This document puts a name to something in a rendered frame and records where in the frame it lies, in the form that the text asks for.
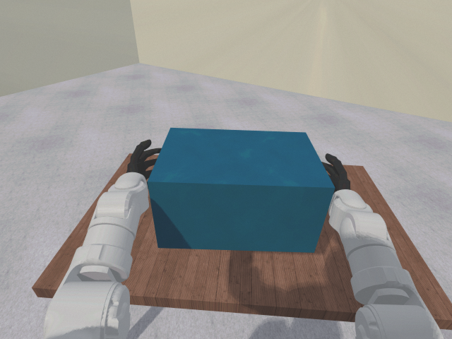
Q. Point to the carton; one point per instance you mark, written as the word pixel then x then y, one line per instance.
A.
pixel 239 190

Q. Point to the robot left forearm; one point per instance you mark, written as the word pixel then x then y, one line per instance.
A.
pixel 106 251

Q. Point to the robot right hand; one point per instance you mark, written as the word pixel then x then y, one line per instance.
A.
pixel 337 173

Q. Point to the table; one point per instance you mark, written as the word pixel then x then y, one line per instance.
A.
pixel 274 283

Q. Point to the right robot upper arm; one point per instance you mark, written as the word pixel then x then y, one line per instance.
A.
pixel 389 321

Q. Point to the robot right forearm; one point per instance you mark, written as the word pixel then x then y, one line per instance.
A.
pixel 377 275

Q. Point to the left robot upper arm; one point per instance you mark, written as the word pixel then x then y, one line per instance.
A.
pixel 89 310

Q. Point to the robot left hand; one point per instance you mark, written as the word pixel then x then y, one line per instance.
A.
pixel 138 157

